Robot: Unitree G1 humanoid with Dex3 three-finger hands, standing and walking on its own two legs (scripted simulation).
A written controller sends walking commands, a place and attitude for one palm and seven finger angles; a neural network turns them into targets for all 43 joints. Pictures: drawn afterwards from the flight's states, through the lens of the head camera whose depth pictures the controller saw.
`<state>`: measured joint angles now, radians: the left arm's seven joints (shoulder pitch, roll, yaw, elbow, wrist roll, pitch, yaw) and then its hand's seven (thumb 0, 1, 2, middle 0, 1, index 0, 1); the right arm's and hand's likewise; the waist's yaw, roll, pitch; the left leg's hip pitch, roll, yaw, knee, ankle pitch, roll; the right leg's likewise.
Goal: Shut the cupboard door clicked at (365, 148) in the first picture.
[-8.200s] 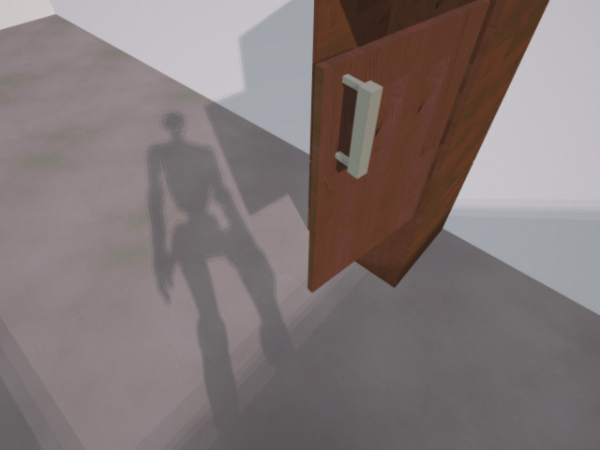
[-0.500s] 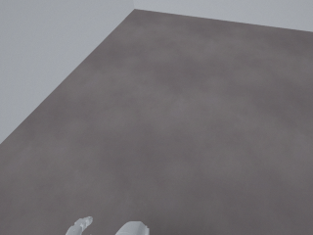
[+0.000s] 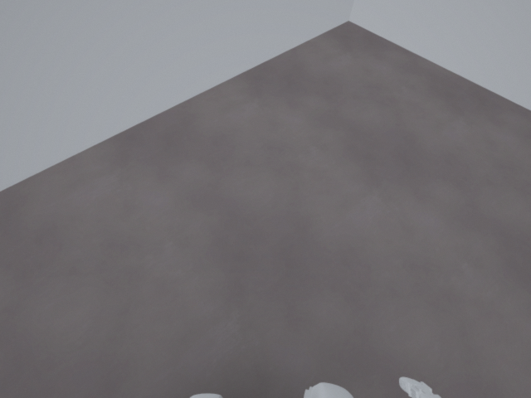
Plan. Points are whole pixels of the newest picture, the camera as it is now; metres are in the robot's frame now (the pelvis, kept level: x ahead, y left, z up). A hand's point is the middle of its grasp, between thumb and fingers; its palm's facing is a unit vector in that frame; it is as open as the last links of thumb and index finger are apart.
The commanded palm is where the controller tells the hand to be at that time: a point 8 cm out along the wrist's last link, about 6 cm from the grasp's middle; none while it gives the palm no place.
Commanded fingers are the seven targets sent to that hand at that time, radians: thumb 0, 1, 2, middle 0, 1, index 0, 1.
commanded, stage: walk to a spot facing it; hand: left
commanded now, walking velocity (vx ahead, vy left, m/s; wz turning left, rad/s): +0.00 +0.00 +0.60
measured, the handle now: out of the picture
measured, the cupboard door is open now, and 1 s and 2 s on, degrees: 81 81 81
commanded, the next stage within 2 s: none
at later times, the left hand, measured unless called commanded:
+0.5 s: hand out of the picture +0.07 +0.15 -0.14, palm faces +0.26 -0.93 -0.28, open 7.4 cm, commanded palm none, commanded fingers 0.00 0.90 0.90 -0.20 -0.30 -0.20 -0.30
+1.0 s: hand out of the picture -0.04 +0.21 -0.17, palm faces +0.58 -0.78 -0.24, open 7.4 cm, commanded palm none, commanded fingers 0.00 0.90 0.90 -0.20 -0.30 -0.20 -0.30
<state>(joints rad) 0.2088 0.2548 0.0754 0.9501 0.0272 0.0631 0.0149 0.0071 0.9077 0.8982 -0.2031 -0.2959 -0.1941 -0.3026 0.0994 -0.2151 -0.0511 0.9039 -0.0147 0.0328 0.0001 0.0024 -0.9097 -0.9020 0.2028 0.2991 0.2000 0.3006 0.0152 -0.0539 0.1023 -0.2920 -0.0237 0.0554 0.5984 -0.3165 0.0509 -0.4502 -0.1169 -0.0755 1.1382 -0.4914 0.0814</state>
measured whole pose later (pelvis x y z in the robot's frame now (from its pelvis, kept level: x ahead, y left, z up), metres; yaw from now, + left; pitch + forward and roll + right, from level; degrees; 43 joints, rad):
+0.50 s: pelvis +0.03 -0.06 +0.01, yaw +17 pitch +1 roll +3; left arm 0.17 0.16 0.03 0.89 0.02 0.00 0.03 0.00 0.90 0.90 -0.21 -0.30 -0.20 -0.30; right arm 0.19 -0.25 -0.09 0.98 -0.01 0.08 0.02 0.01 -0.91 -0.90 0.20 0.30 0.20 0.30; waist -0.05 0.03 0.11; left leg -0.51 -0.02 -0.03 1.20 -0.40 -0.06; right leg -0.19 -0.07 -0.15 0.50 -0.32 -0.03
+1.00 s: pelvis +0.03 +0.00 +0.01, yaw +34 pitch +1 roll -1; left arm 0.19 0.25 0.07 0.93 0.03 0.05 0.01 0.01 0.91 0.90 -0.20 -0.30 -0.19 -0.30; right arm 0.11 -0.22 -0.05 0.91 -0.02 0.03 0.00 0.00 -0.91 -0.90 0.20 0.30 0.20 0.30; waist 0.02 -0.04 0.09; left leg -0.26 -0.04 0.01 0.53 -0.28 0.06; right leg -0.49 -0.11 -0.02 1.14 -0.41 0.09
